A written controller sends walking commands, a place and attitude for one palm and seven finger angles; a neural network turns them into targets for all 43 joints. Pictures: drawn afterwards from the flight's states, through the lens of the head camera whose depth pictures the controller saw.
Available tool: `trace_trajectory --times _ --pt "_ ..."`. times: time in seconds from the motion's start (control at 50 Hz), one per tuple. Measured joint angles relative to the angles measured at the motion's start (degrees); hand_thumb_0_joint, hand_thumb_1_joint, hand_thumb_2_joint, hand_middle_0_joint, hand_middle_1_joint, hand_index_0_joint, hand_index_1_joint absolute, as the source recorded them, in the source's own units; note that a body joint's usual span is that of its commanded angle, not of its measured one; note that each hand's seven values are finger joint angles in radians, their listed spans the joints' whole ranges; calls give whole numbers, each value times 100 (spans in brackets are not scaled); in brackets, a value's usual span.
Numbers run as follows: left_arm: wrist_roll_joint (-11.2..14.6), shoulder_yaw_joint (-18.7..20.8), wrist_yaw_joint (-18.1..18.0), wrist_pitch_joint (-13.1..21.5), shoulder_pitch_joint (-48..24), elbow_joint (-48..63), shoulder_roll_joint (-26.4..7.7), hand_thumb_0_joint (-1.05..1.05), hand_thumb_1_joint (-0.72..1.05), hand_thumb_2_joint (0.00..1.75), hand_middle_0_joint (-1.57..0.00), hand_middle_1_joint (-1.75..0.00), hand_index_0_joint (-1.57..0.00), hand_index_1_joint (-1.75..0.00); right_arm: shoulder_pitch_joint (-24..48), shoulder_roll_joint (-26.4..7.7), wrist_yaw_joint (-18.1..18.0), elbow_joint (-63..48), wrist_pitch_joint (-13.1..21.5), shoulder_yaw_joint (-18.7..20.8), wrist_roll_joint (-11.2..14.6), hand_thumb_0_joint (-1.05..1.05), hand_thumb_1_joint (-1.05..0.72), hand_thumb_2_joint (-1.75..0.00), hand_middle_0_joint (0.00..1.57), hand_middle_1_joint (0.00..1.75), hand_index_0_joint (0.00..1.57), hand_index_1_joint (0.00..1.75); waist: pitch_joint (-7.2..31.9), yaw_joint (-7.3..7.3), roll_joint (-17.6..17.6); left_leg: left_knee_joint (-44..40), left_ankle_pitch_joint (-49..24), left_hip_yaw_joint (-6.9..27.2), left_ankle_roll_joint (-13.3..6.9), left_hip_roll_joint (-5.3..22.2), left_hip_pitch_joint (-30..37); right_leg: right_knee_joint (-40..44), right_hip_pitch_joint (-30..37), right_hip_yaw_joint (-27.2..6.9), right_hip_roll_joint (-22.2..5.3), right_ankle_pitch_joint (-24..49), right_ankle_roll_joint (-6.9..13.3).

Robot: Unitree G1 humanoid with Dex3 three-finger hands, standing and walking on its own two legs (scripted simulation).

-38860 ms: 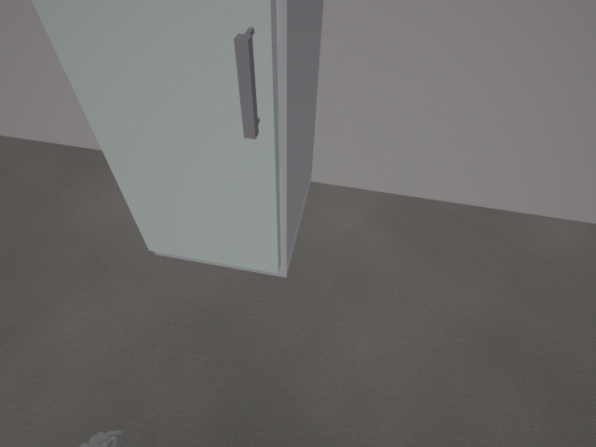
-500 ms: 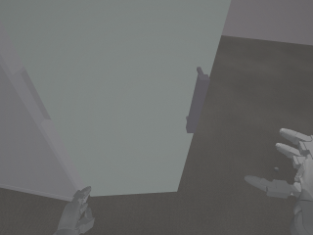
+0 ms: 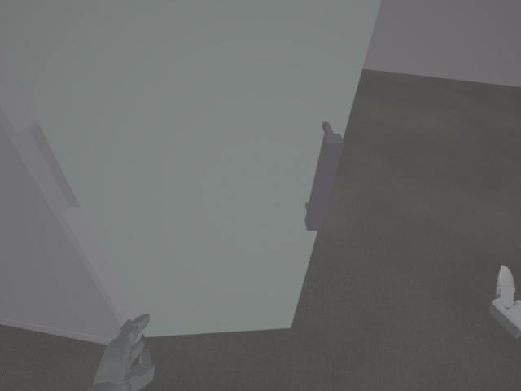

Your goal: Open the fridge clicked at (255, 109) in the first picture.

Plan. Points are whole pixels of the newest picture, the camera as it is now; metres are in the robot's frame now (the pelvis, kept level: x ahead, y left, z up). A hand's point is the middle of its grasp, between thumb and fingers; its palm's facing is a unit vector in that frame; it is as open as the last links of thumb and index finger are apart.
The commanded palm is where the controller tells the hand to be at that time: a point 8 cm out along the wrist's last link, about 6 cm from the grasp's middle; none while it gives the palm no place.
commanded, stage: draw the hand back to the body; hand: right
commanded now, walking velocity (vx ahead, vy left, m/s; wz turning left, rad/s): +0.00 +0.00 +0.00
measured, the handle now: (319, 179) +0.48 -0.12 +0.08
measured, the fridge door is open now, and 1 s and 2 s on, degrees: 76 76 76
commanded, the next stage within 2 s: step back with the hand held close in 0.30 s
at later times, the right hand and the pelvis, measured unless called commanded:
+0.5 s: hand (503, 298) +0.18 -0.27 +0.16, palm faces +0.51 +0.78 -0.36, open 7.4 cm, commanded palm +0.13 -0.30 +0.17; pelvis -0.01 +0.01 +0.00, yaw -1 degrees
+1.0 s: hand out of the picture +0.12 -0.29 +0.15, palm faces +0.50 +0.76 -0.41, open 7.4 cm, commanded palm +0.06 -0.32 +0.17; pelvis -0.08 -0.02 -0.02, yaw +0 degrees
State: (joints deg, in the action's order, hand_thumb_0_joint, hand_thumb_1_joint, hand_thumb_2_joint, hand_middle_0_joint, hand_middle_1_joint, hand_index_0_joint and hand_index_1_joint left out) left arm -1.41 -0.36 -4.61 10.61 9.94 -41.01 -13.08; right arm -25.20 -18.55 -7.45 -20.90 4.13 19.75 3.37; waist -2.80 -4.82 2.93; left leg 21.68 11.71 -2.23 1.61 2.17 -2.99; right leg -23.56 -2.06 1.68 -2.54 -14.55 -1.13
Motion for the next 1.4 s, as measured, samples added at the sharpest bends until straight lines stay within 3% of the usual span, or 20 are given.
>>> trace_trajectory --times 0.16,0.46,0.54,0.62,0.78,0.9,1.0,1.18,1.26,1.34,1.4 --pt "-6 -12 -26 26 -39 -38 15 1 90 90 -21 -30 -20 -30 117 83 -31 63 -7 -65 -13 1 -86 -88 21 32 21 32 -37 -21 -16 5 -7 -38 -20 -3 10 23 8 -39 -3 37 -15" --pt "26 -31 -11 -10 33 17 44 1 90 90 -21 -30 -20 -30 113 7 10 -8 35 -27 -6 1 -89 -90 21 30 21 30 -19 30 4 1 -39 -42 -51 -59 10 -19 -11 -44 -59 48 -46" --pt "60 -81 69 -245 -27 210 -1 1 90 90 -21 -30 -20 -30 53 -66 -1 -103 314 195 -66 1 -89 -90 21 30 21 30 163 218 0 202 -41 -85 -36 -64 -505 -399 -626 -103 -74 -35 -24" --pt "86 -24 37 -455 -26 424 -33 1 90 90 -21 -30 -20 -30 -282 -116 4 -299 347 129 -98 1 -89 -90 21 30 21 30 235 350 -47 484 -14 12 28 13 -962 -639 -1032 -23 -4 -71 36" --pt "132 21 -107 -675 106 641 -3 1 91 90 -20 -30 -20 -30 -539 -379 -78 -524 317 190 -101 1 -89 -90 21 30 22 30 195 376 -207 861 -54 200 152 156 -1450 -928 -1432 139 136 -37 186" --pt "140 -47 -103 -591 202 686 57 1 90 90 -20 -30 -20 -30 -368 -358 -209 -545 545 383 -166 1 -89 -90 21 30 21 30 171 334 -236 1090 -114 196 144 176 -1737 -1201 -1754 117 152 10 228" --pt "126 -71 -90 -513 257 611 46 1 90 90 -21 -30 -20 -30 -287 -199 -285 -538 702 324 -231 1 -89 -90 21 30 21 30 207 330 -216 1118 -218 153 123 154 -1916 -1398 -2028 66 131 -10 261" --pt "127 -41 -120 -324 401 616 70 1 90 90 -21 -30 -20 -30 -250 -379 -320 -557 974 442 -359 1 -89 -90 21 30 21 30 105 498 -260 1250 -252 302 58 -15 -2011 -1580 -2255 -106 176 117 298" --pt "88 -21 -89 -279 397 566 35 1 90 90 -21 -30 -20 -30 -240 -360 -326 -552 1073 524 -365 1 -89 -90 21 30 21 30 104 444 -296 1295 -282 365 79 -24 -2099 -1761 -2399 -84 187 -300 304" --pt "58 -9 -80 -247 281 511 -10 1 90 90 -21 -30 -20 -30 -164 -281 -345 -622 1084 515 -331 1 -89 -90 21 30 21 30 29 372 -358 1339 -332 427 86 -2 -2244 -1751 -2516 -11 197 -245 314" --pt "65 14 -97 -204 210 553 5 1 90 90 -21 -30 -20 -30 -47 -303 -325 -683 1090 520 -359 1 -89 -90 21 30 21 30 -71 415 -372 1517 -134 497 46 -76 -2352 -1789 -2621 11 161 -105 357"
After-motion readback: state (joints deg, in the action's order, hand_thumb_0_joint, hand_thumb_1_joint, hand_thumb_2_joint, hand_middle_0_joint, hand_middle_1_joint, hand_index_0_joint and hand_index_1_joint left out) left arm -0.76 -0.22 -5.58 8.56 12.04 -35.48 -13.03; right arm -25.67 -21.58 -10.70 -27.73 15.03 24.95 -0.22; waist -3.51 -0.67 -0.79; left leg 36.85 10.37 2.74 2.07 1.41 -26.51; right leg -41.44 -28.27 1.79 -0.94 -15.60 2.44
